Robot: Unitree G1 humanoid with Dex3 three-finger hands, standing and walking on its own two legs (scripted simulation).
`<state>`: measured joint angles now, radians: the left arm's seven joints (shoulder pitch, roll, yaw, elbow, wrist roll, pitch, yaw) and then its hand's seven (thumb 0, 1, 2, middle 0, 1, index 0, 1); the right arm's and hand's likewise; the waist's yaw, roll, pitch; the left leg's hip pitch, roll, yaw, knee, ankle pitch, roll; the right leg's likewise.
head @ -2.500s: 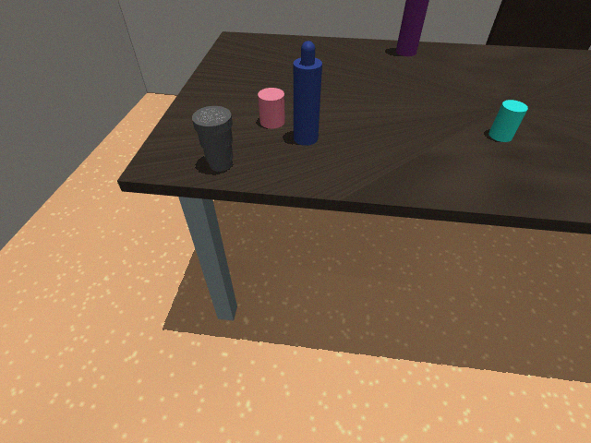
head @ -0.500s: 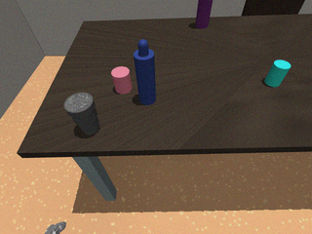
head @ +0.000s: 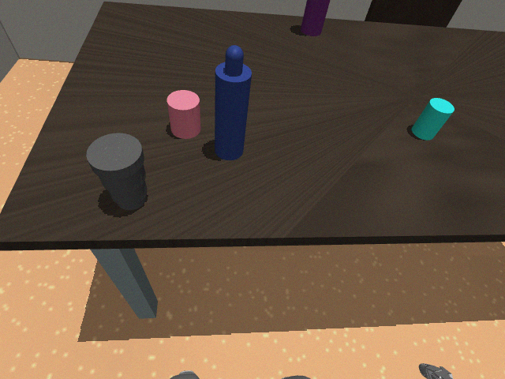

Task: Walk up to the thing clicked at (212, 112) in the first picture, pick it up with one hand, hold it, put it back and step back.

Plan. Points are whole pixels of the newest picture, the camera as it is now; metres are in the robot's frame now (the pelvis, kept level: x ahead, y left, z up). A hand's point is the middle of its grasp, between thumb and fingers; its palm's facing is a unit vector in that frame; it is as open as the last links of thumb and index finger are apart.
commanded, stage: walk up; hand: left
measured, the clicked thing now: (124, 177) +0.44 +0.22 +0.04
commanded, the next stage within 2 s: stand in 1.30 s
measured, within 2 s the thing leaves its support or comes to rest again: neither
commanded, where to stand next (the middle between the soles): +0.05 +0.00 m, yaw +3 degrees
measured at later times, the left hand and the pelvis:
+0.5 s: hand out of the picture +0.10 +0.23 -0.13, palm faces -0.01 -0.93 -0.37, open 7.3 cm; pelvis -0.02 -0.02 +0.01, yaw +0 degrees
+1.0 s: hand out of the picture +0.05 +0.25 -0.14, palm faces +0.06 -0.94 -0.34, open 7.3 cm; pelvis -0.01 -0.02 +0.02, yaw +3 degrees
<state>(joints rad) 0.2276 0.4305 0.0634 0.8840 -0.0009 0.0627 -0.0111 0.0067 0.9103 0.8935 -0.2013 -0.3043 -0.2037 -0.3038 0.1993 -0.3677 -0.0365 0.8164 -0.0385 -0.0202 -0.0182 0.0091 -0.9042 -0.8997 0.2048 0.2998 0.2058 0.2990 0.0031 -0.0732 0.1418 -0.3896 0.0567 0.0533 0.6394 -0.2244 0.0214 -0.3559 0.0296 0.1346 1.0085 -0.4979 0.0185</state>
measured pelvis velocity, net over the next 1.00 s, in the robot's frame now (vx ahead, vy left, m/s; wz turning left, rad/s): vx -0.01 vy -0.02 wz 0.06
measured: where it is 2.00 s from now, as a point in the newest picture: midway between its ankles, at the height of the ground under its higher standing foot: outside the picture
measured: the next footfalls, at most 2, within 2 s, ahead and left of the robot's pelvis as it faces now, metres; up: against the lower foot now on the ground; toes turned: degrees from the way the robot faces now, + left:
right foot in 0.08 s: -0.01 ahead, -0.16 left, +0.00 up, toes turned +1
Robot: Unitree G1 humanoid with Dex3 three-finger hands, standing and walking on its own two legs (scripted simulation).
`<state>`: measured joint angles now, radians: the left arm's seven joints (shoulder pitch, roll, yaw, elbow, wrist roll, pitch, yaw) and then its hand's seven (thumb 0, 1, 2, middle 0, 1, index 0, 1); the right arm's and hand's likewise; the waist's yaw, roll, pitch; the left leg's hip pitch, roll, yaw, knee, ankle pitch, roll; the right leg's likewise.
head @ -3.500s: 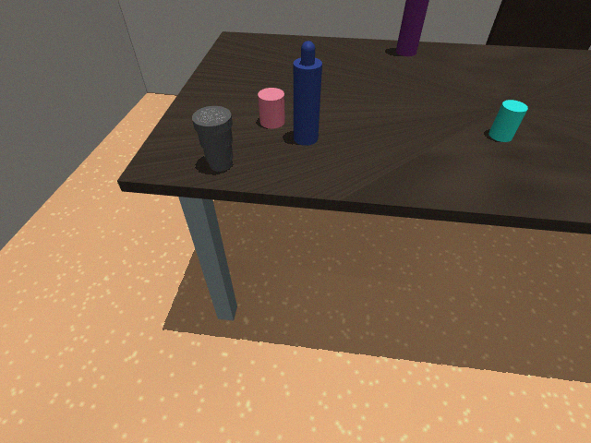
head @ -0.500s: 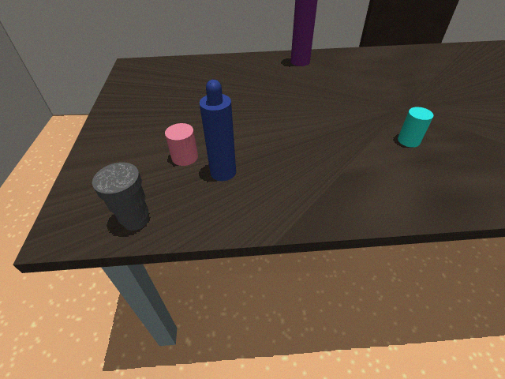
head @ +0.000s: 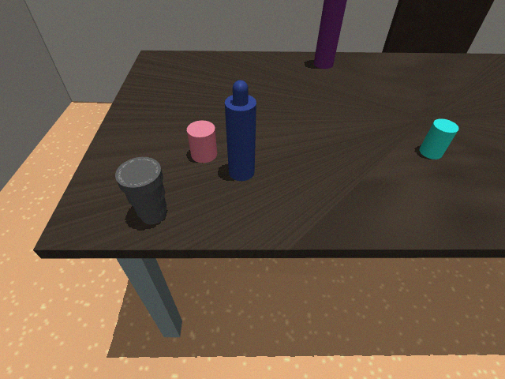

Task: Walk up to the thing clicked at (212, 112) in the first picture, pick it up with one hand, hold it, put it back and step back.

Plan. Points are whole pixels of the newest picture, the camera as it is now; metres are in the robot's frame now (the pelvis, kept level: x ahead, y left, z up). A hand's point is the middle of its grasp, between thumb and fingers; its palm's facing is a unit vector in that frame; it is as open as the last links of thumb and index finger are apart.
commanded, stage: walk up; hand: left
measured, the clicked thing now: (146, 194) +0.46 +0.22 +0.02
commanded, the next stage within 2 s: stand in 0.30 s
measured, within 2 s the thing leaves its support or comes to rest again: neither
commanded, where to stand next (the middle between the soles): +0.06 +0.01 m, yaw +0 degrees
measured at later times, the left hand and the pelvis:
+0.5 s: hand out of the picture +0.07 +0.25 -0.16, palm faces +0.00 -0.94 -0.33, open 7.3 cm; pelvis +0.00 +0.00 +0.00, yaw +0 degrees
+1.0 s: hand out of the picture +0.07 +0.25 -0.16, palm faces -0.04 -0.94 -0.34, open 7.3 cm; pelvis +0.00 +0.00 +0.00, yaw -1 degrees
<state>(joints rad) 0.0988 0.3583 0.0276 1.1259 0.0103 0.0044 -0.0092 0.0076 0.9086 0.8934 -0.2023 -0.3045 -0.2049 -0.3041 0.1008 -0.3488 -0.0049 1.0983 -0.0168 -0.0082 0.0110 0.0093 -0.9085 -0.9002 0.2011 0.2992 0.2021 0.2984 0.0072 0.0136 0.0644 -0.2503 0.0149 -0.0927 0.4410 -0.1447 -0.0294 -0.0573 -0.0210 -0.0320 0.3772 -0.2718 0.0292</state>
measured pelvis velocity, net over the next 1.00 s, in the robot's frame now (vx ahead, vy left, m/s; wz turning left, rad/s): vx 0.00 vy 0.00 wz -0.02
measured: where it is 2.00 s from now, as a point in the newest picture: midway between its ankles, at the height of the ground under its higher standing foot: outside the picture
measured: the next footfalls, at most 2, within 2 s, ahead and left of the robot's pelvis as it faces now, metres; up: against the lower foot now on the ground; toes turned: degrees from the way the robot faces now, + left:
none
